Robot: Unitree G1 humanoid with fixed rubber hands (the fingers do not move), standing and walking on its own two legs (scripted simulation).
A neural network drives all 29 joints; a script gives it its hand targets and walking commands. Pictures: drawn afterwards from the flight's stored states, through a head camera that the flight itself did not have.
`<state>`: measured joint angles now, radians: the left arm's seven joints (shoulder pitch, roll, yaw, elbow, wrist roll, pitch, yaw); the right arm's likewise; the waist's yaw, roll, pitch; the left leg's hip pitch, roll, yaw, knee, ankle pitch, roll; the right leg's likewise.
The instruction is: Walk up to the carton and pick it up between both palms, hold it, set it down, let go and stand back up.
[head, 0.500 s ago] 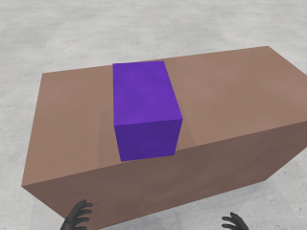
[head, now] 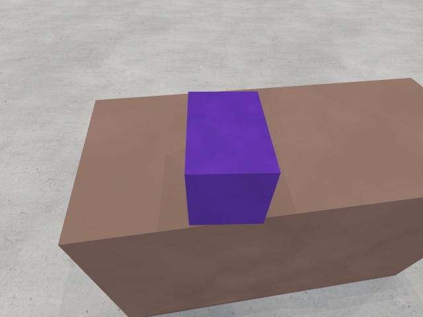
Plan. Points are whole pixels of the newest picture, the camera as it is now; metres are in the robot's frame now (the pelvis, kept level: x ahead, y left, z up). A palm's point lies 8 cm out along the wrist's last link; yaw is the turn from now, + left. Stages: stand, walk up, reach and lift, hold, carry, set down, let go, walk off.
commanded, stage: stand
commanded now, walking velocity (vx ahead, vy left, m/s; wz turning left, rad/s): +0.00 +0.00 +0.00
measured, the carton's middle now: (224, 155) +0.44 -0.02 +0.04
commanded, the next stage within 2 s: none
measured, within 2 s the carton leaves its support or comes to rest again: neither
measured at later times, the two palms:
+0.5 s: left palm out of the picture -0.10 +0.18 -0.15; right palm out of the picture -0.08 -0.21 -0.14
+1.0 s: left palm out of the picture -0.10 +0.17 -0.15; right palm out of the picture -0.08 -0.22 -0.14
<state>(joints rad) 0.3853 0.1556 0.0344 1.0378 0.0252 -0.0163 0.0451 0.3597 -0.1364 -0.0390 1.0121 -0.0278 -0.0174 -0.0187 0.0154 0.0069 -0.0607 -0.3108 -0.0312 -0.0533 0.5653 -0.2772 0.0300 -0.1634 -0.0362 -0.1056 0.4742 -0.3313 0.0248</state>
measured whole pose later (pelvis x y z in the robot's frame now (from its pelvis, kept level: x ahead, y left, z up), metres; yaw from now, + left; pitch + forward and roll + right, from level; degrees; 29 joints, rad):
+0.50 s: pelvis -0.04 -0.01 +0.00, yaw +1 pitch -1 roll -1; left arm 0.38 0.10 0.02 1.17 0.02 -0.01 0.04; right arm 0.38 -0.08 -0.03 1.11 -0.02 0.00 -0.03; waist 0.01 -0.01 -0.01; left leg -0.32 -0.02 -0.08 0.52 -0.19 0.00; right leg -0.18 -0.03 -0.13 0.48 -0.29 0.00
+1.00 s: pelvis -0.05 -0.02 +0.00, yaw +2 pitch +0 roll -1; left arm 0.36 0.10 0.02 1.15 0.02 -0.01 0.04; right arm 0.37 -0.07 -0.02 1.12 -0.02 0.00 -0.03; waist 0.01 -0.01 -0.01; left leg -0.33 -0.02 -0.10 0.50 -0.16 -0.01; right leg -0.20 -0.01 -0.14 0.47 -0.27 -0.02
